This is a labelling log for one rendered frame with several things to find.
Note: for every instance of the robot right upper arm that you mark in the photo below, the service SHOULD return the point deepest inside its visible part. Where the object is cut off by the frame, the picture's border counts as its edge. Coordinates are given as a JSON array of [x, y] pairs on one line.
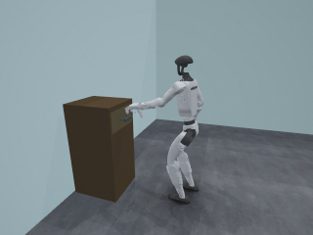
[[200, 100]]

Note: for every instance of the drawer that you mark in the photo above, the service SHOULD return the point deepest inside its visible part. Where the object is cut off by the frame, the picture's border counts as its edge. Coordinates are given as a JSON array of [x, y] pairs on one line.
[[117, 115]]

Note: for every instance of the cabinet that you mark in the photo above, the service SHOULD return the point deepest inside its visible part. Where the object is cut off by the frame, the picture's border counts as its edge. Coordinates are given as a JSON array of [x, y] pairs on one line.
[[103, 164]]

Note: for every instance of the handle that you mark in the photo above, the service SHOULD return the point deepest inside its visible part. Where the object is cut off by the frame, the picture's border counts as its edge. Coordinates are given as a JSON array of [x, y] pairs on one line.
[[127, 118]]

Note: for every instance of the robot left hand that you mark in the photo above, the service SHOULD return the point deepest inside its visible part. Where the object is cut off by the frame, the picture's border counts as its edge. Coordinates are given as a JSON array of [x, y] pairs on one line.
[[134, 107]]

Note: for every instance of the right robot shin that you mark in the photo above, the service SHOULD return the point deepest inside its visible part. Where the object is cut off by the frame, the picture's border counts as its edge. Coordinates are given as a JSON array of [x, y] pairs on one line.
[[187, 171]]

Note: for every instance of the robot left upper arm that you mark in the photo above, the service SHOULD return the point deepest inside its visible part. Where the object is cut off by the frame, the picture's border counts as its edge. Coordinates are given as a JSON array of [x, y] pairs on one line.
[[176, 88]]

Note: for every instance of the robot right forearm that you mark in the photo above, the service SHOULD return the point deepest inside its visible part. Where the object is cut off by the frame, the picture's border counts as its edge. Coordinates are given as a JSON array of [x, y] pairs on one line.
[[198, 111]]

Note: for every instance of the robot left forearm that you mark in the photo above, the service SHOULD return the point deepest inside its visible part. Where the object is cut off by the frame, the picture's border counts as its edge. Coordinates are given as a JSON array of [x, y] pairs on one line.
[[149, 105]]

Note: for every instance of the robot right foot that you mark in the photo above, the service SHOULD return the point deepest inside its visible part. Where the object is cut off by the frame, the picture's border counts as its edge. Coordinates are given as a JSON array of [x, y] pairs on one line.
[[194, 188]]

